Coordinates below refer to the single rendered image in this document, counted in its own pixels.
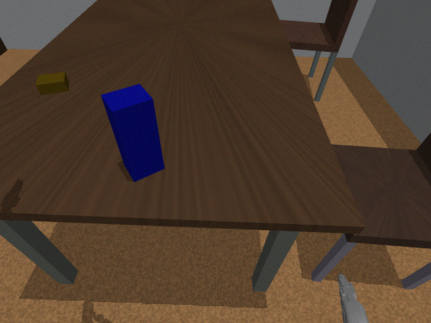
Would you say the table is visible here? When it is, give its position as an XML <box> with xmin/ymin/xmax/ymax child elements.
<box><xmin>0</xmin><ymin>0</ymin><xmax>366</xmax><ymax>292</ymax></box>

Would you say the chair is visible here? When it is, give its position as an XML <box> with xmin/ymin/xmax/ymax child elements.
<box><xmin>280</xmin><ymin>0</ymin><xmax>358</xmax><ymax>102</ymax></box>
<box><xmin>311</xmin><ymin>133</ymin><xmax>431</xmax><ymax>289</ymax></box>

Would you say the right robot hand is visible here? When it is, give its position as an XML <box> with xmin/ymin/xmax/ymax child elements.
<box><xmin>338</xmin><ymin>273</ymin><xmax>369</xmax><ymax>323</ymax></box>

